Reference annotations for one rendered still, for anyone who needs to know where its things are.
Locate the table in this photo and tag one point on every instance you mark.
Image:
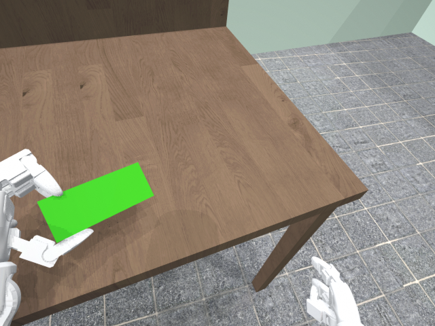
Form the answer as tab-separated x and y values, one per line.
93	86

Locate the right robot hand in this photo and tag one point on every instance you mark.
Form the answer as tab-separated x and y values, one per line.
337	302

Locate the robot left forearm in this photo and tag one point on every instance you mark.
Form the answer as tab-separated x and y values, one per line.
10	295

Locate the sponge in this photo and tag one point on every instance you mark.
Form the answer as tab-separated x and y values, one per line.
92	202

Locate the left robot hand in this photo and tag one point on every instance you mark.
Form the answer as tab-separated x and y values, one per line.
19	175

